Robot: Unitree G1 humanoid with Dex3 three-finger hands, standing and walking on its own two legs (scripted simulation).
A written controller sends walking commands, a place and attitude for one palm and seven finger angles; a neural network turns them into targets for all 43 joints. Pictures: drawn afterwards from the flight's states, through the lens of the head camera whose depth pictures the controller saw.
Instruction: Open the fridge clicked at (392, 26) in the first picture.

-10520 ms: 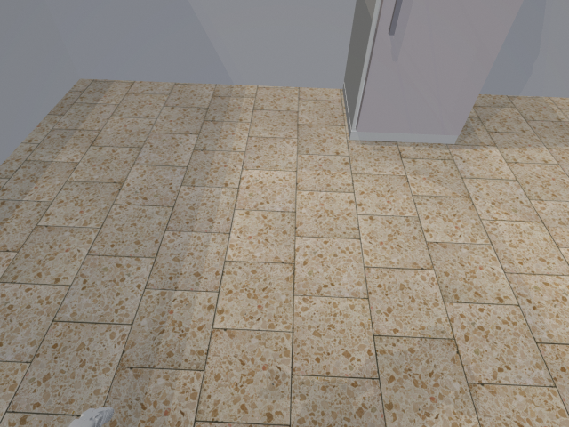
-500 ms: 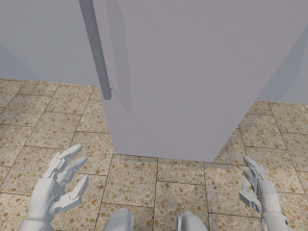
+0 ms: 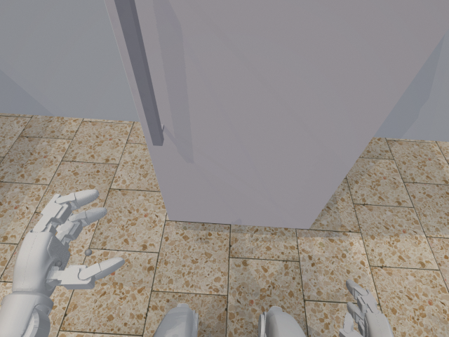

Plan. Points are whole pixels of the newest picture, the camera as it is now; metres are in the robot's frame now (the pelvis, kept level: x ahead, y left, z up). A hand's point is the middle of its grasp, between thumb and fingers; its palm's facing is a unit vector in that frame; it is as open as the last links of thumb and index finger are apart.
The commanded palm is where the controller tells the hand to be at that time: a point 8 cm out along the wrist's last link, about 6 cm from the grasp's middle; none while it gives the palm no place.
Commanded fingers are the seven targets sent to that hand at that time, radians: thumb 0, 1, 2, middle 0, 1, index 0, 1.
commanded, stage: raise the hand to about handle height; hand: left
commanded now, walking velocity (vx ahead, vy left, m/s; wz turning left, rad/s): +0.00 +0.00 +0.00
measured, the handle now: (143, 62) +0.56 +0.19 +0.17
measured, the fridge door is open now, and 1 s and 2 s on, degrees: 0 0 0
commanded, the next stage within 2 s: move the hooked fingers beside the handle in 1.18 s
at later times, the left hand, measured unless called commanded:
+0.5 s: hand (63, 214) +0.28 +0.26 +0.09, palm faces +0.07 -1.00 -0.07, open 13.8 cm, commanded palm +0.25 +0.31 +0.10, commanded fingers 0.00 -0.50 0.30 -0.30 -1.20 -0.30 -1.20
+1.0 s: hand (63, 199) +0.30 +0.27 +0.10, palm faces +0.06 -1.00 -0.04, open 14.0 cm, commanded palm +0.27 +0.32 +0.11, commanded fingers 0.00 -0.50 0.30 -0.30 -1.20 -0.30 -1.20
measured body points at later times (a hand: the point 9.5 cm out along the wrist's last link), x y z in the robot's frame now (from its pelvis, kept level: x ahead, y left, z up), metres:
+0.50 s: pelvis +0.03 +0.00 +0.02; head +0.08 +0.02 +0.47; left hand +0.27 +0.32 +0.10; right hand +0.22 -0.23 -0.04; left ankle +0.03 +0.12 -0.65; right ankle +0.05 -0.13 -0.65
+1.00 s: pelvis +0.02 +0.00 +0.03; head +0.07 +0.01 +0.48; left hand +0.29 +0.32 +0.11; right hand +0.18 -0.26 -0.04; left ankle +0.03 +0.12 -0.65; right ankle +0.05 -0.13 -0.65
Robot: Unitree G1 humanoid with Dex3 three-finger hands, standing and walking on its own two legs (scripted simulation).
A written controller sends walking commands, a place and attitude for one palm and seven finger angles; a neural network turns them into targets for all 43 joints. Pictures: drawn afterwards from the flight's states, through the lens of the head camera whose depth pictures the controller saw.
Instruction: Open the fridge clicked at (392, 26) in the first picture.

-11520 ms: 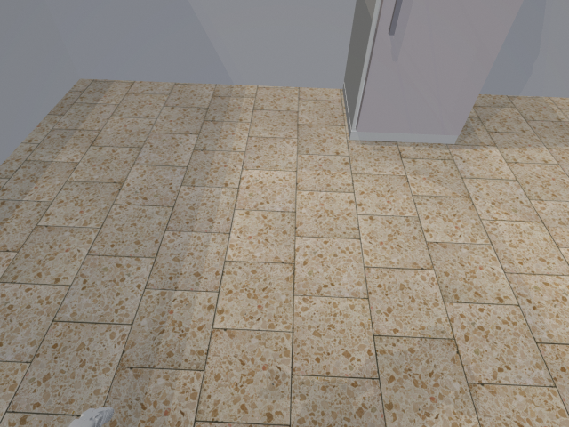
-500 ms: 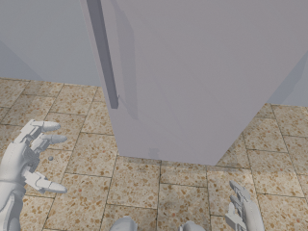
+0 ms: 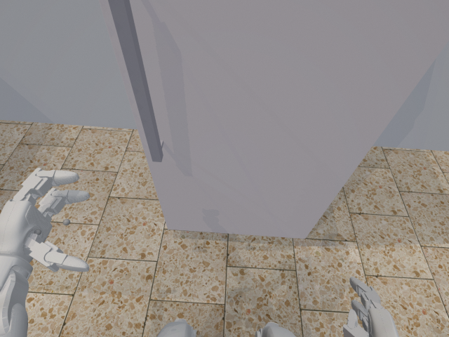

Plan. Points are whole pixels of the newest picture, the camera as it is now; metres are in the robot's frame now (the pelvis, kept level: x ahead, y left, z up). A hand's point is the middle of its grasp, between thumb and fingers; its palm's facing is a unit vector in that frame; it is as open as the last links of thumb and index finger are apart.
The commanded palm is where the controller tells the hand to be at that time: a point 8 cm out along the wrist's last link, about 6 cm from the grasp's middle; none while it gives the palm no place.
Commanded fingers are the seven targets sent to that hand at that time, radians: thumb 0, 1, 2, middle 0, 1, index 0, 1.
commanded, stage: raise the hand to about handle height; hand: left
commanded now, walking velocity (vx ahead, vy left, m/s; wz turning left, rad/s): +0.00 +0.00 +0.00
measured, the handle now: (144, 85) +0.54 +0.20 +0.13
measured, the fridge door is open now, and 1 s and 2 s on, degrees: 0 0 0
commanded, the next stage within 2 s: move the hooked fingers beside the handle in 0.18 s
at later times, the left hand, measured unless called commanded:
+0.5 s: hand (69, 212) +0.29 +0.27 +0.07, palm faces +0.07 -1.00 -0.03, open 14.0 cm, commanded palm +0.27 +0.32 +0.07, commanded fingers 0.00 -0.50 0.30 -0.30 -1.20 -0.30 -1.20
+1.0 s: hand (90, 172) +0.37 +0.27 +0.06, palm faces +0.05 -1.00 -0.01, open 14.0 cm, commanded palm +0.34 +0.32 +0.07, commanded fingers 0.00 -0.50 0.30 -0.30 -1.20 -0.30 -1.20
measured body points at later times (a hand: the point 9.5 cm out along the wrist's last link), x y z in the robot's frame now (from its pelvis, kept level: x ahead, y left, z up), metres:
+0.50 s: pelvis -0.01 +0.00 +0.00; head +0.04 +0.01 +0.44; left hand +0.28 +0.32 +0.07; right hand +0.17 -0.24 -0.07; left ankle +0.01 +0.12 -0.68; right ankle +0.03 -0.12 -0.68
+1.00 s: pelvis +0.00 +0.00 -0.01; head +0.07 +0.01 +0.43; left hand +0.36 +0.32 +0.07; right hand +0.12 -0.27 -0.10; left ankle +0.01 +0.12 -0.68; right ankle +0.03 -0.12 -0.68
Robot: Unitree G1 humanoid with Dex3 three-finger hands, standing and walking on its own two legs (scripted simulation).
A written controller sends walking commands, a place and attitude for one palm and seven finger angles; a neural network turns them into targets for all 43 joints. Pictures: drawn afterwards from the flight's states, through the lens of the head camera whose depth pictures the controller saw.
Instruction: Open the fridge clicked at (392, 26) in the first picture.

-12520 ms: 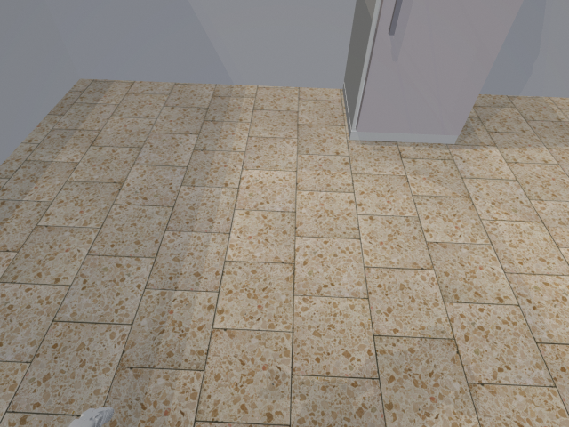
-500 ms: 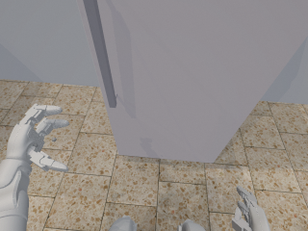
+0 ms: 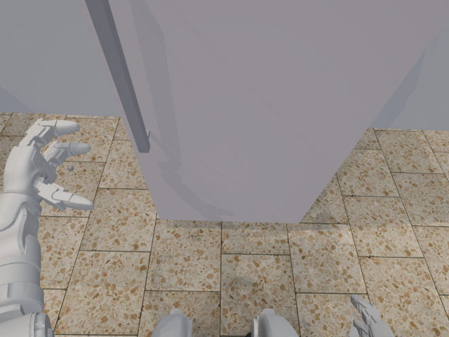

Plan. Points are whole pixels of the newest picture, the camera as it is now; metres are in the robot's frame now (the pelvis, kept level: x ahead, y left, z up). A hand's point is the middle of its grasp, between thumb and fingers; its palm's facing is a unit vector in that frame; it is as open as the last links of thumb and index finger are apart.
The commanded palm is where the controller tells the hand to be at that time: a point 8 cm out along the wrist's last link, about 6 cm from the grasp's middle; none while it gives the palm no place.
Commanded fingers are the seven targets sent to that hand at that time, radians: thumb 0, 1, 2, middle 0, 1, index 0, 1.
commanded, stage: move the hooked fingers beside the handle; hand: left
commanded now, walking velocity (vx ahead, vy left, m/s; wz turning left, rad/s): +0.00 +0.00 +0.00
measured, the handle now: (124, 71) +0.54 +0.21 +0.14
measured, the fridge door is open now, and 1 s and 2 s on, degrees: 0 0 0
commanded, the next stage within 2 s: feel for the door with the fingertips in 1.68 s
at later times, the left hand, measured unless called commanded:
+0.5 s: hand (86, 138) +0.44 +0.27 +0.07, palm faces +0.05 -1.00 -0.01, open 14.0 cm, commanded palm +0.41 +0.32 +0.07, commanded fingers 0.00 -0.50 0.30 -0.30 -1.20 -0.30 -1.20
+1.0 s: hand (94, 120) +0.48 +0.27 +0.07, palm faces +0.04 -1.00 -0.01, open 14.0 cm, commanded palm +0.45 +0.31 +0.07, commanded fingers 0.00 -0.50 0.30 -0.30 -1.20 -0.30 -1.20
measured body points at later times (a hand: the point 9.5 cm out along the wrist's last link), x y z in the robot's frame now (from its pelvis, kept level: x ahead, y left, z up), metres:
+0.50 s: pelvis +0.00 +0.01 -0.01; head +0.10 +0.03 +0.43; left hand +0.43 +0.32 +0.07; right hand +0.09 -0.26 -0.11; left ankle +0.01 +0.12 -0.67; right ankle +0.03 -0.12 -0.67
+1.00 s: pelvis +0.00 +0.01 -0.02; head +0.12 +0.03 +0.42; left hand +0.47 +0.32 +0.08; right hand +0.04 -0.27 -0.12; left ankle +0.01 +0.12 -0.67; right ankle +0.03 -0.12 -0.67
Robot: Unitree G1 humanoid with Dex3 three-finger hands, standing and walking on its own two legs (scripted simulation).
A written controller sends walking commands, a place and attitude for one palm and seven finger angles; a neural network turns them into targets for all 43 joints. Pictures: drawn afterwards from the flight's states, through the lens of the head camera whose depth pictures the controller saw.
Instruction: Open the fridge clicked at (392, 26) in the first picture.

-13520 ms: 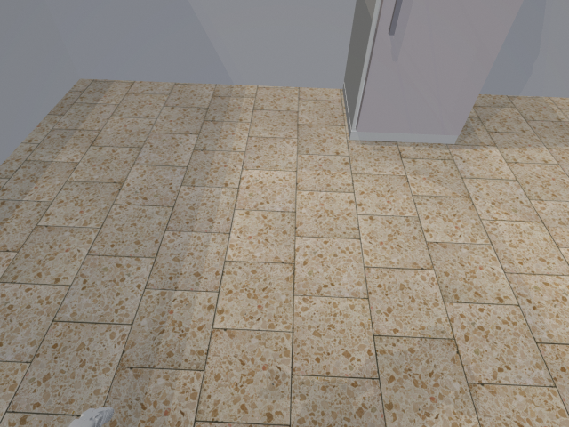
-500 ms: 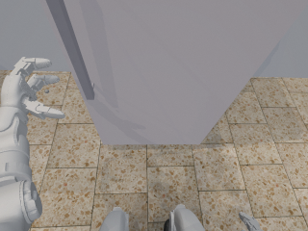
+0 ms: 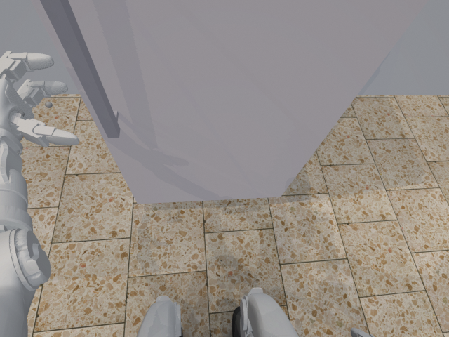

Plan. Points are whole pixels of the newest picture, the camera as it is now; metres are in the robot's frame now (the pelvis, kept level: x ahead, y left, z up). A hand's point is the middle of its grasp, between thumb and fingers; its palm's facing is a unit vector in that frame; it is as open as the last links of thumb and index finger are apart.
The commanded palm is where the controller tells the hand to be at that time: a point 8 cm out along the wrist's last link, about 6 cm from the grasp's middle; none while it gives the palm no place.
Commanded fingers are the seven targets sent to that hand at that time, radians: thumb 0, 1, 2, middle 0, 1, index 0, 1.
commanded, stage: move the hooked fingers beside the handle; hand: left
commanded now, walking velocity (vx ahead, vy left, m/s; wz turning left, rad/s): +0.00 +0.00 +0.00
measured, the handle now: (80, 42) +0.54 +0.21 +0.16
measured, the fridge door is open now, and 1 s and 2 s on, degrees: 0 0 0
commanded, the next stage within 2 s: feel for the door with the fingertips in 0.68 s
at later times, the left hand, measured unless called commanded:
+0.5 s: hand (54, 109) +0.47 +0.26 +0.09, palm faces +0.08 -1.00 -0.01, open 14.0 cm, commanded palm +0.44 +0.31 +0.08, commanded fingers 0.00 -0.50 0.30 -0.30 -1.20 -0.30 -1.20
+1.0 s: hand (65, 110) +0.47 +0.24 +0.09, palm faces +0.06 -1.00 -0.01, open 14.0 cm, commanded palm +0.44 +0.29 +0.08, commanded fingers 0.00 -0.50 0.30 -0.30 -1.20 -0.30 -1.20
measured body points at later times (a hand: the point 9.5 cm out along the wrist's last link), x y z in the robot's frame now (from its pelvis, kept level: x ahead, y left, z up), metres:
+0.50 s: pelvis +0.00 +0.00 +0.00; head +0.12 +0.02 +0.44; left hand +0.46 +0.31 +0.09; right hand +0.07 -0.27 -0.10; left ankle +0.01 +0.11 -0.66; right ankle +0.04 -0.13 -0.66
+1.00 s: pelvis +0.00 +0.00 +0.00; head +0.11 +0.02 +0.44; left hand +0.46 +0.30 +0.09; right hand +0.07 -0.28 -0.10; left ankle +0.01 +0.11 -0.66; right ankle +0.04 -0.13 -0.66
